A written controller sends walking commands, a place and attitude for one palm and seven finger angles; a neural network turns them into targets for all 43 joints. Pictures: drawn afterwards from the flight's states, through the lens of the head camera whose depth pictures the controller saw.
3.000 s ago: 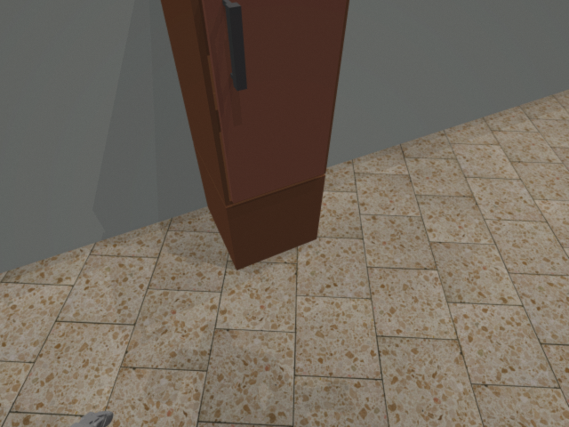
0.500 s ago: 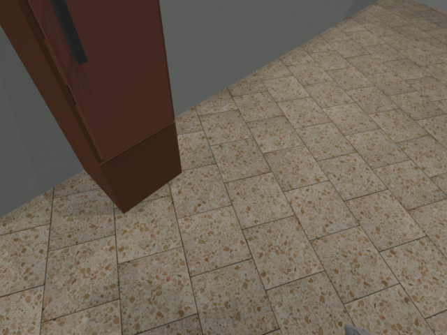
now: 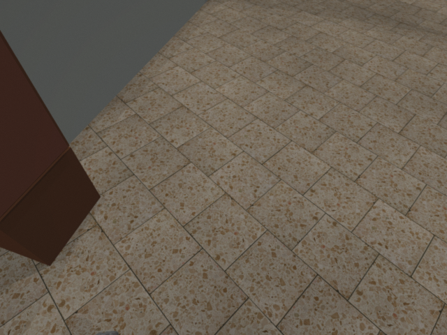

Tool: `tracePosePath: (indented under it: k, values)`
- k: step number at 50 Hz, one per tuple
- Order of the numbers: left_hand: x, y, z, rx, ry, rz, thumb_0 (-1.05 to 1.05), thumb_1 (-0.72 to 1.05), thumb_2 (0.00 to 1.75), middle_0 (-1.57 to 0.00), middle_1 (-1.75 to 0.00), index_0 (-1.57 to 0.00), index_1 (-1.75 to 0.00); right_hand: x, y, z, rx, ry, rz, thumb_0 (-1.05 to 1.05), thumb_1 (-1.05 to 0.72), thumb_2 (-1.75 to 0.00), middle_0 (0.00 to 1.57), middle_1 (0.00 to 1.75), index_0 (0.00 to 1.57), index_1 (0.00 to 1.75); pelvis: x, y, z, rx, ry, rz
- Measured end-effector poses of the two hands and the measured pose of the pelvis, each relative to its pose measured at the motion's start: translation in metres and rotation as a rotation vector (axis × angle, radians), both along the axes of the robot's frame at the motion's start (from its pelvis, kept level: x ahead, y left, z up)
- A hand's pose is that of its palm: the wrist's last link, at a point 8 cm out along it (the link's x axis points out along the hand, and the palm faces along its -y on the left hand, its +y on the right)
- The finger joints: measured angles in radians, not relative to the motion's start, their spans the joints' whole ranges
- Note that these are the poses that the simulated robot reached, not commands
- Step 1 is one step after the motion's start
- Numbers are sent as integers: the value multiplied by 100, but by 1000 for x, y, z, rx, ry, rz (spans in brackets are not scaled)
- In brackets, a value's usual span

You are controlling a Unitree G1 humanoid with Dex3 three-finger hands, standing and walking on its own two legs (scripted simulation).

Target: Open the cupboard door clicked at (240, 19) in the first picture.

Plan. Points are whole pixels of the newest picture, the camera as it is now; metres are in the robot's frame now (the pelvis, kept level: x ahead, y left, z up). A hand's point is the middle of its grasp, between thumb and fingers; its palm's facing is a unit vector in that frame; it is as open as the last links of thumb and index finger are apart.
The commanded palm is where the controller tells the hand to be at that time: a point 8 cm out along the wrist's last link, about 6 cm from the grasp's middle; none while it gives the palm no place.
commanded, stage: walk to a spot facing it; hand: left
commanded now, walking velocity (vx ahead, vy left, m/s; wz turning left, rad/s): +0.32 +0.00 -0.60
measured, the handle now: out of the picture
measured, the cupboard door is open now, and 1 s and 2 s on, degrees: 0 0 0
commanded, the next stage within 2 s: turn to face it in 1.16 s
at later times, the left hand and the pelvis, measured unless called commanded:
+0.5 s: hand (123, 317) +0.19 +0.22 -0.20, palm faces -0.19 -0.97 -0.16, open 7.4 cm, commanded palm none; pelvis +0.16 +0.03 -0.02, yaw -16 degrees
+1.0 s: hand (219, 175) +0.56 +0.02 -0.17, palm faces -0.58 -0.80 -0.13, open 7.4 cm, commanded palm none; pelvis +0.35 -0.04 -0.01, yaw -31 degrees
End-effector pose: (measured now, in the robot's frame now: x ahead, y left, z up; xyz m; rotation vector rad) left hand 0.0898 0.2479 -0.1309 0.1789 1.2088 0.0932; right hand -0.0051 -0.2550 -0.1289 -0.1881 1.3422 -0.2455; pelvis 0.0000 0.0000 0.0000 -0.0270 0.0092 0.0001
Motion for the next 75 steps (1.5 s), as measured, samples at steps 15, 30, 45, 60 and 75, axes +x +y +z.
tracePosePath:
  k: [15,30,45,60,75]
  values:
    - [43,-26,-6,6,62,-100,1,90,90,-20,-30,-20,-30,88,-22,7,-1,-124,-94,1,-91,-90,20,30,20,30,76,-9,1,2,-5,-151]
    - [196,22,-22,-14,122,-207,1,91,90,-20,-30,-19,-29,187,49,19,-41,-195,-237,-1,-92,-90,21,30,20,30,199,33,2,-14,-23,-326]
    - [422,-104,-7,-70,-28,-505,1,91,90,-20,-30,-19,-29,130,104,6,103,155,-583,0,-91,-90,20,30,20,30,308,-3,2,12,-17,-487]
    - [539,-220,-8,-9,-60,-646,0,91,90,-20,-30,-20,-29,279,-34,-16,66,-22,-679,1,-91,-90,20,30,20,30,415,-107,-7,17,-13,-652]
    - [598,-197,-32,31,102,-522,1,91,90,-20,-30,-20,-29,506,-138,6,-63,-279,-479,0,-91,-90,20,30,20,30,545,-138,-13,-10,-13,-649]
